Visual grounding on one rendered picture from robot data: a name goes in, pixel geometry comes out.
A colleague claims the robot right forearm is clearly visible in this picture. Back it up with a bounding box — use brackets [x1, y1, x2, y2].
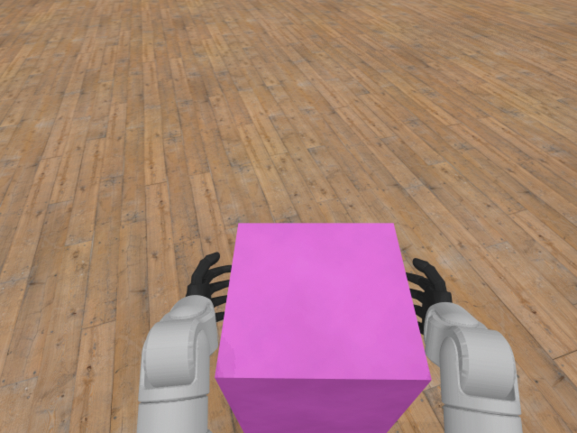
[424, 302, 523, 433]

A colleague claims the robot left forearm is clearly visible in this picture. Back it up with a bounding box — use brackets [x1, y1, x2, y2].
[137, 295, 218, 433]

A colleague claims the right robot hand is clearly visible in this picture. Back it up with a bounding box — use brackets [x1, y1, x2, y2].
[406, 258, 453, 335]

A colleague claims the carton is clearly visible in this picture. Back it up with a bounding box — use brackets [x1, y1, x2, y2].
[215, 223, 432, 433]

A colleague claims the left robot hand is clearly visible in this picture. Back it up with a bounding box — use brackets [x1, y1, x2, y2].
[186, 252, 232, 322]

